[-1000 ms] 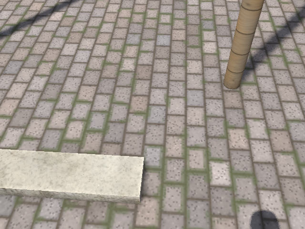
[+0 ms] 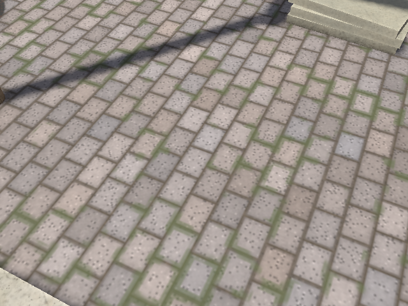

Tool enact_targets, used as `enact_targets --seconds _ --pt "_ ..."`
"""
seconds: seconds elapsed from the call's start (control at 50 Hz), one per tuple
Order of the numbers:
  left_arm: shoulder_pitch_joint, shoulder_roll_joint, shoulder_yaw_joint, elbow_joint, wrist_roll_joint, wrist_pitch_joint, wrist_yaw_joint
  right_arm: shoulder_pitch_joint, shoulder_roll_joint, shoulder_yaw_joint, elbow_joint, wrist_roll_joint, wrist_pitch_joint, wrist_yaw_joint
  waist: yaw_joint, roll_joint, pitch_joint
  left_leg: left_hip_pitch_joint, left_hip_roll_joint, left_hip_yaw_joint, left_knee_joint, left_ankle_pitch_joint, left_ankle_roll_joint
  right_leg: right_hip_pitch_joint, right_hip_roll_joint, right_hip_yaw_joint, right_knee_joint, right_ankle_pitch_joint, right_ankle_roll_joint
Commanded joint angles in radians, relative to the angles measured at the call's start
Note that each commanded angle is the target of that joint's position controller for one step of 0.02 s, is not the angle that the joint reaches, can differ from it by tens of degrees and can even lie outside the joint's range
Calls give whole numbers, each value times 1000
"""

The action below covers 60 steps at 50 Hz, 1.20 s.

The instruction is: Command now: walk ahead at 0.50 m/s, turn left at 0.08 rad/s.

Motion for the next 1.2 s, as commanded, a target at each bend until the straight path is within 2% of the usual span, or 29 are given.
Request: enact_targets --seconds 0.02,0.08,0.14,0.16,0.18,0.2,0.26,0.3,0.32,0.34,0.36,0.38,0.42,0.46,0.54,0.6,0.64,0.68,0.7,0.72,0.74,0.76,0.78,0.82,0.86,0.92,1.0,1.12,1.2 --pt "207 99 21 32 7 26 18 -164 -103 -16 -141 -5 -37 1 112 -97 -81 -527 115 50 258 40 -1 456 -322 411 -263 84 -241" --pt "145 80 3 54 15 23 7 -85 -17 -2 -147 -2 -1 4 9 -153 -5 -477 155 71 324 19 5 221 -279 309 -365 92 -231" --pt "106 149 15 48 -4 29 9 -170 -1 28 -216 -27 13 -2 -19 -109 34 -427 183 127 -28 68 -6 61 -212 151 -430 128 -207" --pt "121 157 17 46 6 27 10 -208 6 35 -220 -31 8 0 -1 -88 12 -316 164 165 -137 117 -1 16 -179 97 -435 169 -199" --pt "164 196 27 58 14 22 2 -189 11 36 -221 -43 0 8 -3 -143 -49 -280 140 203 -35 86 8 62 -232 128 -407 292 -223" --pt "178 199 28 58 9 16 -3 -161 -19 27 -215 -33 -9 17 -16 -114 -73 -323 169 165 -5 173 20 130 -274 140 -374 354 -235" --pt "184 146 8 53 -12 30 2 -210 -47 16 -239 -31 -37 25 -21 -109 -76 -257 115 159 -244 323 51 216 -219 96 -207 790 -158" --pt "181 146 0 49 -18 47 15 -80 -67 -1 -210 -50 -53 28 -102 -145 -178 -42 25 221 -462 455 68 261 -161 80 10 945 -98" --pt "286 37 -28 23 -4 47 20 -37 -208 -43 -211 -61 -52 27 -58 96 -297 219 262 -90 -498 579 183 9 -42 20 335 713 3" --pt "207 56 -31 3 -2 39 22 55 -208 -52 -207 -75 -39 9 -147 255 -387 308 424 -428 -757 686 299 -157 60 57 633 35 28" --pt "179 127 1 -28 -30 36 18 -5 -173 -28 -212 -81 -41 6 -95 263 -317 255 485 -462 -788 782 303 -252 46 171 754 -285 5" --pt "103 125 4 -74 -43 56 24 -72 -131 -23 -218 -51 -35 10 -64 145 -209 212 435 -329 -780 609 230 -334 -13 135 748 -319 -15" --pt "144 113 20 -54 -29 99 33 -168 -64 -15 -215 -34 -45 14 -14 56 -80 48 378 -105 -789 550 175 -293 -78 141 650 -260 -13" --pt "173 54 21 -53 -32 133 31 -242 -64 -28 -213 -34 -43 9 31 71 -18 -70 313 68 -796 461 131 -193 -67 74 506 -191 22" --pt "103 29 21 -91 -19 136 1 -237 -107 -60 -216 -21 -26 -29 10 73 -104 -14 304 227 -739 402 119 -86 -36 18 169 166 51" --pt "80 67 37 -115 -28 144 -28 -266 -120 -74 -215 3 -13 -40 23 94 -143 -28 373 245 -653 250 87 29 -50 34 61 307 47" --pt "132 92 55 -99 -31 158 -29 -316 -80 -64 -209 9 -10 -44 68 82 -124 -105 393 263 -558 177 47 143 -55 14 -4 384 23" --pt "289 126 84 -27 -2 152 -9 -314 -15 -51 -167 4 -9 -38 138 -26 -119 -162 288 317 -279 112 4 321 -12 -31 -114 413 -35" --pt "338 202 103 -9 17 135 4 -321 0 -52 -170 -23 2 -40 157 -216 -46 -343 175 317 113 -246 -40 380 -90 91 -124 769 -77" --pt "270 292 97 -53 57 101 6 -197 25 -44 -196 -48 12 -46 23 -278 -56 -525 121 205 384 -312 -80 407 -243 325 -15 1195 -156" --pt "221 294 92 -98 53 86 -8 -121 -13 -47 -198 -31 19 -52 5 -257 -194 -573 96 103 514 -248 -88 440 -333 447 -23 1209 -284" --pt "144 296 90 -137 33 87 -14 -122 -74 -55 -220 -13 24 -63 -13 -230 -253 -618 95 50 536 -137 -71 411 -366 544 -90 786 -331" --pt "101 236 73 -154 9 94 -7 -177 -108 -63 -215 -22 32 -79 0 -127 -226 -651 114 26 511 -47 -59 365 -335 551 -128 493 -288" --pt "36 182 44 -173 2 103 19 -218 -150 -75 -224 -30 63 -96 -32 -97 -174 -563 136 -24 313 113 -55 196 -287 557 -190 136 -229" --pt "64 168 37 -176 20 100 47 -255 -119 -68 -243 -47 73 -97 -10 -153 -177 -519 96 -11 275 139 -62 177 -234 518 -180 211 -212" --pt "125 171 40 -184 17 102 73 -272 -66 -45 -260 -51 65 -93 19 -120 -237 -538 53 -11 284 106 -83 277 -218 493 -125 470 -224" --pt "143 163 37 -206 1 141 98 -323 -40 -27 -293 -43 72 -85 34 -125 -195 -526 31 -19 5 181 -120 301 -156 498 -161 176 -184" --pt "103 179 53 -260 14 177 91 -312 -45 -26 -273 -24 55 -45 52 -219 -123 -234 -17 19 -410 164 -100 150 -108 539 -223 -115 -156" --pt "84 161 47 -272 0 187 78 -229 -65 -36 -238 -26 36 -19 25 -213 -109 9 2 40 -695 281 -54 103 -95 579 -184 -145 -137"
Keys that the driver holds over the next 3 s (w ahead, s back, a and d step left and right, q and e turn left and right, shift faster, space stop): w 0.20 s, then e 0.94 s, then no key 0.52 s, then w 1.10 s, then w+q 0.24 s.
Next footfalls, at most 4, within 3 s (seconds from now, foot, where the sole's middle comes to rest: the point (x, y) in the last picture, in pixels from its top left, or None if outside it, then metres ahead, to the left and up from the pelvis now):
0.28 left None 0.30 0.14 -0.69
0.70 right None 0.36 -0.13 -0.76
1.24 left None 0.42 0.08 -0.76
1.52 right None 0.24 -0.13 -0.72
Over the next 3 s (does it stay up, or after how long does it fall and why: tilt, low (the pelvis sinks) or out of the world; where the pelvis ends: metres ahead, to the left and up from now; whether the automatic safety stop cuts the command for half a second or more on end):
stays up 0.74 -0.45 0.02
